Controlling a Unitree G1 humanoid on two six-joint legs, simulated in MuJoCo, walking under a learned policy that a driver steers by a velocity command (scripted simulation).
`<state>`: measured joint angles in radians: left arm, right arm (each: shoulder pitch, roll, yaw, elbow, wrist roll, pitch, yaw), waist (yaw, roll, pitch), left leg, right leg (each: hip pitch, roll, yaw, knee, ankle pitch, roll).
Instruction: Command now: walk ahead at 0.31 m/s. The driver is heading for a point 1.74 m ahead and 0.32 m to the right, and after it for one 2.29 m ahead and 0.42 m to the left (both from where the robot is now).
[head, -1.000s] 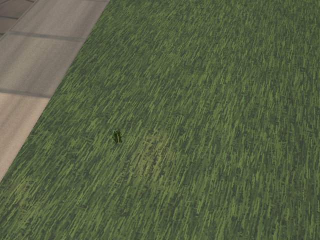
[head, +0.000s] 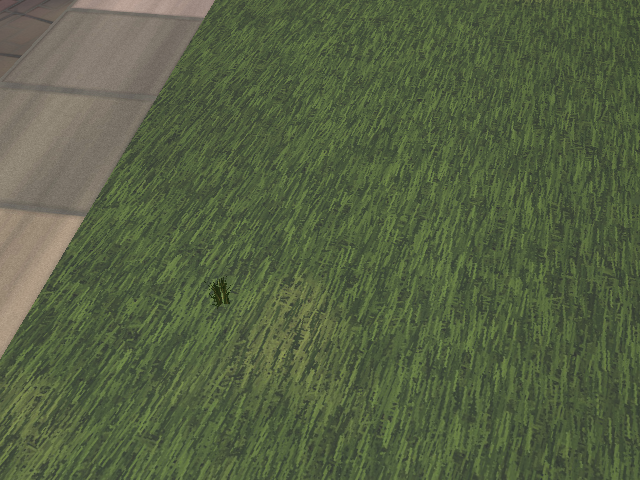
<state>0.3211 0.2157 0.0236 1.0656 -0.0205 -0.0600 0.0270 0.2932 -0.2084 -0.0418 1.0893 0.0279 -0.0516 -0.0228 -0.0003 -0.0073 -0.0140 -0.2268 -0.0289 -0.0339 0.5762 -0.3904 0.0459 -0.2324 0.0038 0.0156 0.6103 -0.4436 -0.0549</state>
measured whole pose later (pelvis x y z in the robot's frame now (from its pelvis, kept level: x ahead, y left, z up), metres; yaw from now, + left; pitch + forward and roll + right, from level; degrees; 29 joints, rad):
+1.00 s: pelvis +0.16 -0.03 +0.01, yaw +0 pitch -1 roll +0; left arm 0.28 0.18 0.02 1.08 0.00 -0.03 0.03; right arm 0.16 -0.22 -0.03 1.09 0.00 0.00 -0.03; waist 0.00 0.01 0.04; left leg -0.28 -0.01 0.00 0.49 -0.20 0.00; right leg -0.14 0.01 -0.02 0.49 -0.33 -0.02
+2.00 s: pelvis +0.50 -0.01 -0.02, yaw -9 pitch +2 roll +0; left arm -0.01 0.21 0.05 0.81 -0.03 -0.08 -0.07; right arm 0.41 -0.24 -0.04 1.07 -0.01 -0.06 -0.03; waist -0.04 -0.01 0.04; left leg 0.16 0.03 0.21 0.41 -0.51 -0.02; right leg -0.54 0.02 -0.09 0.58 -0.08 -0.15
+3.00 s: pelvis +0.89 -0.09 +0.00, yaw -24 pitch +0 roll +1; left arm 0.22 0.23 0.05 0.86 0.01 -0.01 0.03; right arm 0.18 -0.23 -0.02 0.93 -0.01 -0.03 -0.01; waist -0.01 0.01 0.01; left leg -0.26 -0.02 0.03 0.50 -0.24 0.01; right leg -0.27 -0.03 0.05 0.54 -0.28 0.03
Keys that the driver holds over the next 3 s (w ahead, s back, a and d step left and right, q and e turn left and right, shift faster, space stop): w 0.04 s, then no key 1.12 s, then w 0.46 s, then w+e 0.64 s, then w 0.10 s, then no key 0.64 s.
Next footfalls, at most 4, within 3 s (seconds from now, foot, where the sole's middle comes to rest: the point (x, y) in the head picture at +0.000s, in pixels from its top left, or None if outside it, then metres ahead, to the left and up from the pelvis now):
0.40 left None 0.24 0.08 -0.77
0.66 right None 0.15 -0.14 -0.77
1.48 left None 0.32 0.11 -0.77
2.00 right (391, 421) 0.67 -0.12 -0.77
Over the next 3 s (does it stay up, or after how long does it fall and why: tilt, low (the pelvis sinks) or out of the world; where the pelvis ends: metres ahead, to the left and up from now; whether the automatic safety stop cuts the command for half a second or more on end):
stays up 0.89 -0.09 0.00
